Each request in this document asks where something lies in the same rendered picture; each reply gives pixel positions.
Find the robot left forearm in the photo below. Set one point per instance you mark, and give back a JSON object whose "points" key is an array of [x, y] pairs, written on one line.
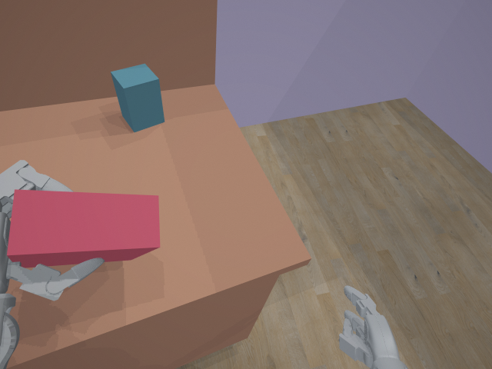
{"points": [[9, 329]]}

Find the sponge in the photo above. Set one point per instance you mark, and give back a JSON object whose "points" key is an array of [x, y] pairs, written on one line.
{"points": [[62, 227]]}

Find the robot left hand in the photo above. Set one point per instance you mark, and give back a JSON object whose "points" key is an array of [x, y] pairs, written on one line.
{"points": [[41, 280]]}

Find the table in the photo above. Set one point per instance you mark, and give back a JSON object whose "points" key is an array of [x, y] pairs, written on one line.
{"points": [[224, 235]]}

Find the robot right hand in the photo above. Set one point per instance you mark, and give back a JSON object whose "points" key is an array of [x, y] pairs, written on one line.
{"points": [[373, 339]]}

